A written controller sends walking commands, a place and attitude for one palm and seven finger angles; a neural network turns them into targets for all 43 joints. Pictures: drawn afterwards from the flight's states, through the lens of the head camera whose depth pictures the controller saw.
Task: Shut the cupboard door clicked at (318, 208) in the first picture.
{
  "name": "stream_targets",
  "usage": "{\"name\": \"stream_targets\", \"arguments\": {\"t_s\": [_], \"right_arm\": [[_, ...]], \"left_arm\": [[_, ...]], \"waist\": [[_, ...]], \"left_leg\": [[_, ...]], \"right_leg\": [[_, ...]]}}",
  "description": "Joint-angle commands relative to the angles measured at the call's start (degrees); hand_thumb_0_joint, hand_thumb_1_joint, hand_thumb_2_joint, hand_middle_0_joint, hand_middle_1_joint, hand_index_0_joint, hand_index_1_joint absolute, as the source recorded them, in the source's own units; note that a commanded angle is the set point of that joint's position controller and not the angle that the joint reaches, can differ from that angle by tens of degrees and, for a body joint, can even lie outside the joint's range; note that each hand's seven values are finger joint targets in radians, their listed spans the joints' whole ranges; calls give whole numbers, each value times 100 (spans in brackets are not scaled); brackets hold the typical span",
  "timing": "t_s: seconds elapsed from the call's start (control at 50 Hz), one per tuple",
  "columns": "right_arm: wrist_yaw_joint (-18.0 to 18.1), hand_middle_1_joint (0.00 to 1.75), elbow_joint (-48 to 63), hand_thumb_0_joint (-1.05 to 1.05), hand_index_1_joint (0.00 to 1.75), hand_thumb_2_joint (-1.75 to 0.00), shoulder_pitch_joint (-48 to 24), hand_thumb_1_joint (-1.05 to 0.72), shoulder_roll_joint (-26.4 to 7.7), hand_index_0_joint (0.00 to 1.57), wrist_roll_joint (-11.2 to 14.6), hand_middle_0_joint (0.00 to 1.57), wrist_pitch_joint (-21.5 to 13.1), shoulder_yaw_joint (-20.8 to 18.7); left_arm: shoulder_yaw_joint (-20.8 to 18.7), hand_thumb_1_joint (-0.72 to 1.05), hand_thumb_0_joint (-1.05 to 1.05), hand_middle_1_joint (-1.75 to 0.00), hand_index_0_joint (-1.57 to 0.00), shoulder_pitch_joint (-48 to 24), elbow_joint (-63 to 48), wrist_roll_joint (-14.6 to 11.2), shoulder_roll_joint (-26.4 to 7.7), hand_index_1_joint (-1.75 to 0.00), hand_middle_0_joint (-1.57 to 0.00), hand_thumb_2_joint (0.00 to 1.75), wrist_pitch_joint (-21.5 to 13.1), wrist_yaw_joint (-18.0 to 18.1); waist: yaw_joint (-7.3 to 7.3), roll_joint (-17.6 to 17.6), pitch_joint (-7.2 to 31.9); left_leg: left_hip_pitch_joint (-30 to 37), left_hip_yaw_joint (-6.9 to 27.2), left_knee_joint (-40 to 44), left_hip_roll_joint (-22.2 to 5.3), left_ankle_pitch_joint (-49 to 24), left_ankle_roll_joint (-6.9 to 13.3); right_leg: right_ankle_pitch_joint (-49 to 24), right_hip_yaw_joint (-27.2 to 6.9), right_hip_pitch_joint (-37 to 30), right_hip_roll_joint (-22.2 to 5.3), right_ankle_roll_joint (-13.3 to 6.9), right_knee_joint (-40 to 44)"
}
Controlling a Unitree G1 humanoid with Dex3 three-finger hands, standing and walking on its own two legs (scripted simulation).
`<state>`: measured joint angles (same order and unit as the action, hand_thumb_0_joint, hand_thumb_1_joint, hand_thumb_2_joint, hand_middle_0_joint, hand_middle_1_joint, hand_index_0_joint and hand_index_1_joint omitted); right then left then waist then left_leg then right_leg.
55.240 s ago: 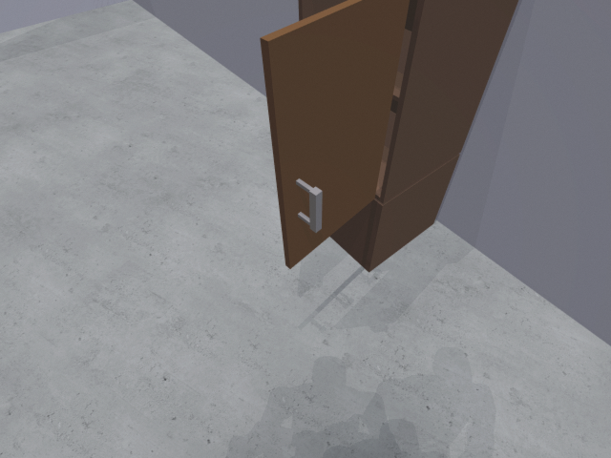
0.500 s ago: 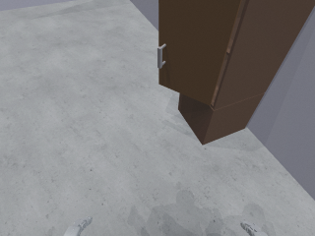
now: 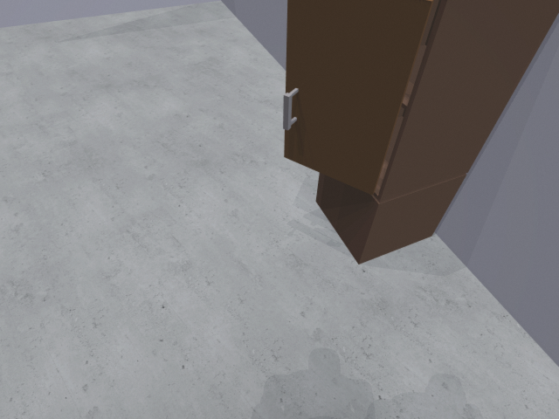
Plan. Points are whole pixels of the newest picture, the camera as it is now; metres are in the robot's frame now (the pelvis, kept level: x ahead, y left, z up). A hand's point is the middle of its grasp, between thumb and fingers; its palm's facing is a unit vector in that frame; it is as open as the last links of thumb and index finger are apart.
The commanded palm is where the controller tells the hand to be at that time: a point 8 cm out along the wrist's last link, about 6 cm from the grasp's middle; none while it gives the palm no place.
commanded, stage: let the arm hang, fingers relaxed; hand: left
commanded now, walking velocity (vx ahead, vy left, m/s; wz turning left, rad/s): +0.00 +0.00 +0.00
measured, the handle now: (291, 109) +1.01 +0.01 -0.12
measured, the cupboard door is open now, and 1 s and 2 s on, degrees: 33 33 33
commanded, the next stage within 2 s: look to check the result in 0.36 s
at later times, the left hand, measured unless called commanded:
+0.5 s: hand out of the picture -0.02 +0.17 -0.18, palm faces +0.02 -0.98 -0.17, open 7.3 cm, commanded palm none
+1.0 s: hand out of the picture +0.05 +0.20 -0.17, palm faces -0.01 -0.97 -0.24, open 7.3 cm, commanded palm none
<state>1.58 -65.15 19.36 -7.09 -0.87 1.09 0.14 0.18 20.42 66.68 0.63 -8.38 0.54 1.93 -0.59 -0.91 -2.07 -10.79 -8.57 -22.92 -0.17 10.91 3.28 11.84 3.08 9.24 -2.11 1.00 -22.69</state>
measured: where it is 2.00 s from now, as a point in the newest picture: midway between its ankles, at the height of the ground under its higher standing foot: outside the picture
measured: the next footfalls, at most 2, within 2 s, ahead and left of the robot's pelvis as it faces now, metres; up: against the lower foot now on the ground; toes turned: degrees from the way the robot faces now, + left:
right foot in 1.92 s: +0.12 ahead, -0.13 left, +0.00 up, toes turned +27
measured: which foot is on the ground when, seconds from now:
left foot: down 0.00-1.00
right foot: down 0.00-1.00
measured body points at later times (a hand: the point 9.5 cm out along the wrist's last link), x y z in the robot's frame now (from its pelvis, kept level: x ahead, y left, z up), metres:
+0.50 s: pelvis +0.01 +0.00 +0.00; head +0.02 +0.01 +0.45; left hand -0.02 +0.22 -0.16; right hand -0.02 -0.21 -0.16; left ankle +0.02 +0.08 -0.74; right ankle +0.00 -0.13 -0.74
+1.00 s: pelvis +0.02 +0.00 +0.00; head +0.03 +0.00 +0.45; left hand +0.05 +0.25 -0.15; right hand +0.05 -0.26 -0.15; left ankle +0.02 +0.08 -0.74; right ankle +0.00 -0.13 -0.74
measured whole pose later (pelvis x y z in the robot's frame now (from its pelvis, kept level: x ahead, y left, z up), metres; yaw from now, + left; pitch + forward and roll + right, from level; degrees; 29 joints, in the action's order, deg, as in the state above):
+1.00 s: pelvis +0.02 +0.00 +0.00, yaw +0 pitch -1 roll +0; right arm 1.4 -64.3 12.0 -13.0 -0.9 -0.4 -0.6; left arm -0.6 11.5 65.0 0.9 -12.5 -0.5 1.0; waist -0.8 -0.2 -2.7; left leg -7.9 -8.4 -19.9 0.2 11.0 2.8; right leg 12.3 3.1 6.6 -2.2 1.0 -20.2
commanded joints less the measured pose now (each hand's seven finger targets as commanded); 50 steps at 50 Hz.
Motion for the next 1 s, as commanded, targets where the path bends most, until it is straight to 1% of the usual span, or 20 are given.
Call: {"name": "stream_targets", "arguments": {"t_s": [0.0, 0.04, 0.1, 0.14, 0.2, 0.24, 0.26, 0.3, 0.36, 0.4, 0.44, 0.5, 0.54, 0.56, 0.62, 0.64, 0.7, 0.8, 0.94, 0.98], "right_arm": [[40, 30, 118, 0, 30, -90, 403, -90, -576, 20, 18, 20, -95, -122], [40, 30, 121, 0, 30, -90, 414, -90, -585, 20, 24, 20, -92, -135], [47, 30, 113, 0, 30, -90, 411, -90, -512, 20, 10, 20, -106, -142], [45, 30, 140, 0, 30, -90, 429, -90, -542, 20, 22, 20, -106, -156], [51, 30, 145, 0, 30, -90, 418, -90, -519, 20, 8, 20, -122, -163], [55, 30, 182, 0, 30, -90, 417, -90, -570, 20, 20, 20, -136, -175], [56, 30, 176, 0, 30, -90, 384, -90, -553, 20, 12, 20, -148, -170], [60, 30, 179, 0, 30, -90, 369, -90, -565, 20, 13, 20, -157, -172], [62, 30, 192, 0, 30, -90, 341, -90, -648, 20, 22, 20, -183, -184], [66, 30, 185, 0, 30, -90, 326, -90, -686, 20, 24, 20, -201, -179], [63, 30, 205, 0, 30, -90, 269, -90, -752, 20, 35, 20, -195, -189], [57, 30, 203, 0, 30, -90, 191, -90, -802, 20, 30, 20, -184, -193], [54, 30, 227, 0, 30, -90, 140, -90, -913, 20, 38, 20, -190, -206], [51, 30, 219, 0, 30, -90, 98, -90, -905, 20, 28, 20, -194, -208], [51, 30, 213, 0, 30, -90, 16, -90, -1006, 20, 27, 20, -216, -204], [51, 30, 244, 0, 30, -90, -13, -90, -1070, 20, 36, 20, -221, -214], [47, 30, 228, 0, 30, -90, -134, -90, -1119, 20, 23, 20, -218, -205], [31, 30, 256, 0, 30, -90, -328, -90, -1270, 20, 25, 20, -219, -211], [10, 30, 306, 0, 30, -90, -571, -90, -1512, 20, 31, 20, -232, -228], [6, 30, 301, 0, 30, -90, -625, -90, -1520, 20, 21, 20, -241, -229]], "left_arm": [[-90, 90, 0, -30, -20, 344, -137, 27, -403, -30, -20, 90, -69, 42], [-90, 90, 0, -30, -20, 405, -131, 38, -380, -30, -20, 90, -71, 50], [-100, 90, 0, -30, -20, 411, -135, 42, -296, -30, -20, 90, -70, 52], [-105, 90, 0, -30, -20, 437, -154, 52, -322, -30, -20, 90, -76, 56], [-116, 90, 0, -30, -20, 392, -179, 54, -271, -30, -20, 90, -75, 54], [-125, 90, 0, -30, -20, 398, -183, 55, -306, -30, -20, 90, -87, 54], [-131, 90, 0, -30, -20, 368, -179, 57, -307, -30, -20, 90, -84, 51], [-131, 90, 0, -30, -20, 348, -176, 55, -312, -30, -20, 90, -97, 47], [-150, 90, 0, -30, -20, 272, -194, 52, -398, -30, -20, 90, -124, 45], [-155, 90, 0, -30, -20, 214, -210, 46, -457, -30, -20, 90, -130, 44], [-155, 90, 0, -30, -20, 204, -205, 44, -511, -30, -20, 90, -132, 44], [-161, 90, 0, -30, -20, 93, -212, 44, -581, -30, -20, 90, -121, 33], [-173, 90, 0, -30, -20, 54, -240, 46, -677, -30, -20, 90, -132, 27], [-184, 90, 0, -30, -20, 7, -232, 48, -694, -30, -20, 90, -133, 25], [-192, 90, 0, -30, -20, -97, -256, 41, -785, -30, -20, 90, -137, 14], [-202, 90, 0, -30, -20, -101, -267, 43, -829, -30, -20, 90, -146, 13], [-200, 90, 0, -30, -20, -255, -257, 39, -890, -30, -20, 90, -130, 2], [-210, 90, 0, -30, -20, -440, -285, 40, -1053, -30, -20, 90, -137, -21], [-236, 90, 0, -30, -20, -668, -343, 42, -1286, -30, -20, 90, -163, -46], [-243, 90, 0, -30, -20, -746, -356, 38, -1324, -30, -20, 90, -168, -53]], "waist": [[5, 174, -420], [16, 146, -446], [16, 41, -495], [13, 43, -503], [7, -15, -535], [19, 16, -456], [17, -51, -439], [8, 40, -414], [-12, 108, -278], [-12, 59, -229], [0, 90, -223], [-15, 92, -340], [-3, 86, -277], [-13, 127, -257], [-9, 71, -135], [3, 121, -70], [-8, 23, -163], [3, 111, -204], [6, 62, -15], [6, 78, 26]], "left_leg": [[-173, 885, 784, -686, 762, -81], [-176, 899, 791, -684, 822, -75], [-255, 918, 836, -678, 887, -78], [-255, 913, 819, -676, 912, -83], [-309, 962, 891, -694, 959, -82], [-252, 962, 855, -698, 845, -71], [-231, 947, 845, -695, 784, -67], [-149, 917, 810, -690, 635, -70], [16, 863, 711, -697, 278, -62], [87, 856, 685, -707, 45, -59], [147, 863, 653, -706, 12, -49], [107, 862, 725, -723, 145, -66], [147, 875, 692, -719, 23, -53], [174, 856, 697, -728, -22, -61], [284, 864, 686, -743, -275, -62], [332, 875, 644, -740, -402, -48], [340, 882, 719, -754, -383, -81], [341, 897, 771, -756, -360, -91], [473, 920, 756, -764, -576, -109], [486, 910, 756, -774, -666, -117]], "right_leg": [[215, -455, 460, -298, -254, 427], [235, -454, 512, -276, -254, 414], [188, -447, 530, -269, -245, 370], [180, -443, 540, -256, -237, 369], [122, -427, 545, -249, -234, 314], [36, -433, 493, -253, -240, 307], [-5, -429, 489, -279, -240, 301], [-72, -441, 486, -290, -241, 320], [-193, -476, 422, -319, -255, 350], [-293, -468, 359, -334, -256, 335], [-255, -482, 369, -329, -265, 370], [-199, -474, 383, -343, -257, 395], [-247, -489, 323, -342, -269, 422], [-266, -475, 304, -359, -266, 421], [-383, -473, 214, -367, -262, 402], [-426, -480, 182, -367, -270, 418], [-383, -468, 193, -387, -259, 436], [-389, -481, 150, -413, -256, 512], [-528, -499, 17, -438, -272, 578], [-593, -490, -47, -466, -269, 591]]}}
